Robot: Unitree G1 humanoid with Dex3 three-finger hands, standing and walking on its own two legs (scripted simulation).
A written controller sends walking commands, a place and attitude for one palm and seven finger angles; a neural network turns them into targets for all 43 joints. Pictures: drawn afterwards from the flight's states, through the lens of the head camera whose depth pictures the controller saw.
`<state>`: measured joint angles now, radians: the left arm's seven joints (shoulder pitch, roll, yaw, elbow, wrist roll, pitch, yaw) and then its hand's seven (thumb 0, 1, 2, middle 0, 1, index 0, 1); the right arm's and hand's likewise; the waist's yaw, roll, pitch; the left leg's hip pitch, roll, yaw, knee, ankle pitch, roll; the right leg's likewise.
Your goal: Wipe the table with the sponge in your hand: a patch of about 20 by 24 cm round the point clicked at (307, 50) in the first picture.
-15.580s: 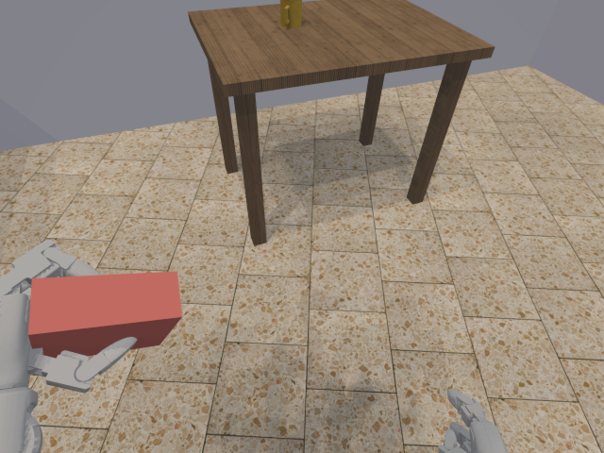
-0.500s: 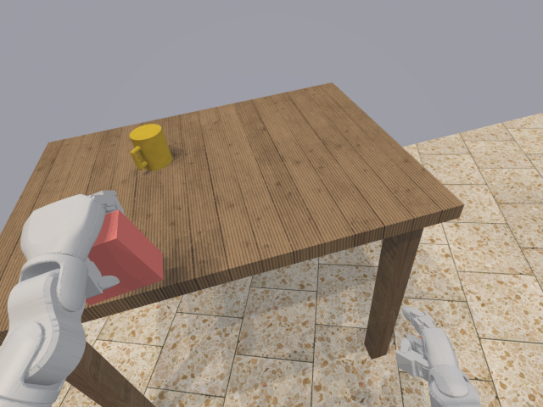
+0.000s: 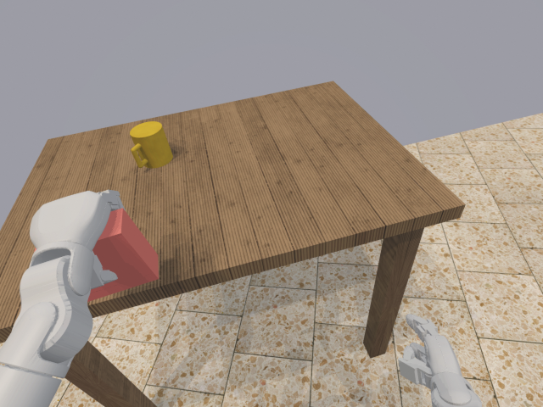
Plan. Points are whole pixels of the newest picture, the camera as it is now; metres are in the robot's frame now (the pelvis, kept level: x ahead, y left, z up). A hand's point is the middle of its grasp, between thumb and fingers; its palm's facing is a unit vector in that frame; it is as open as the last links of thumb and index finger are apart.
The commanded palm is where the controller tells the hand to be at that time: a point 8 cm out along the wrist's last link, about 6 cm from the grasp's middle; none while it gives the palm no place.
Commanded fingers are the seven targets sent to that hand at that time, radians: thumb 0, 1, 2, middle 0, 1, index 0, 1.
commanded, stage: move the sponge above the wiping area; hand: left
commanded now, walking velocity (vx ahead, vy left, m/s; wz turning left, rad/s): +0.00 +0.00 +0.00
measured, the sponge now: (110, 264) +0.25 +0.30 +0.11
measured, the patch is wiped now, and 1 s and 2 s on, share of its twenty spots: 0.00 0.00 0.00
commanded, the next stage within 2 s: lower the sponge onto the table in 1.96 s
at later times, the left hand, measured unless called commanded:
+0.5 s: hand (87, 239) +0.27 +0.34 +0.13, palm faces +0.00 -0.04 -1.00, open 9.4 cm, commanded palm +0.25 +0.33 +0.21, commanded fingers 0.00 0.10 1.30 -1.20 -1.60 -1.20 -1.60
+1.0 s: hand (84, 231) +0.30 +0.37 +0.12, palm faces -0.05 -0.02 -1.00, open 9.4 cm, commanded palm +0.28 +0.37 +0.20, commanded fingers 0.00 0.10 1.30 -1.20 -1.60 -1.20 -1.60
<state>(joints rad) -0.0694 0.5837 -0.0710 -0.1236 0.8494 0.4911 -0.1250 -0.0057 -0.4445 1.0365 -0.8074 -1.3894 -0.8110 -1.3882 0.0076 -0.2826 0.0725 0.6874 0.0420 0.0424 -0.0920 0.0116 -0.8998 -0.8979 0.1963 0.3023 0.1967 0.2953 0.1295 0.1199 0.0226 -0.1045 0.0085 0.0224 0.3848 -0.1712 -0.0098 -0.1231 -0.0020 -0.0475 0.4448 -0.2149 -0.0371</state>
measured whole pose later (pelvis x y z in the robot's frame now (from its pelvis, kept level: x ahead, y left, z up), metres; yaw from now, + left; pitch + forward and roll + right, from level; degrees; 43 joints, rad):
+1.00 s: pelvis +0.02 +0.01 +0.00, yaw +1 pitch -2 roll +0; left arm -0.19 0.64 0.03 0.21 0.89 0.25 -0.12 -0.01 -0.44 1.04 -0.81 -1.39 -0.81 -1.39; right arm 0.08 -0.29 0.04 0.71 0.04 0.03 -0.11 0.01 -0.90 -0.90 0.20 0.30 0.20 0.30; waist 0.10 0.09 0.02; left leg -0.15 -0.01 0.00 0.38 -0.19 0.01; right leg -0.13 -0.01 -0.06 0.39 -0.22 -0.02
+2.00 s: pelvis +0.03 +0.02 +0.00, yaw +1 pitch -1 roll +0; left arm -0.27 0.68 0.09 0.36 0.92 0.13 -0.10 0.00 -0.44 1.04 -0.81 -1.39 -0.81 -1.39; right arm 0.10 -0.29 0.02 0.71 0.04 0.05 -0.11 0.01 -0.90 -0.90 0.20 0.30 0.20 0.30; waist 0.09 0.08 0.02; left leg -0.18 -0.01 0.00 0.40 -0.20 0.01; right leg -0.15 -0.01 -0.06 0.38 -0.21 -0.01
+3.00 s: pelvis +0.03 +0.02 +0.00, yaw +1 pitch +0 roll +0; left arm -0.20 0.66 0.12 0.40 0.92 0.13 -0.04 0.00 -0.44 1.04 -0.80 -1.39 -0.81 -1.39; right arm 0.12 -0.29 0.00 0.73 0.04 0.05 -0.11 0.01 -0.90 -0.90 0.20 0.30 0.20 0.30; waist 0.09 0.07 0.01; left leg -0.21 -0.01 0.01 0.43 -0.22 0.02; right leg -0.18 -0.01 -0.06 0.40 -0.22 -0.01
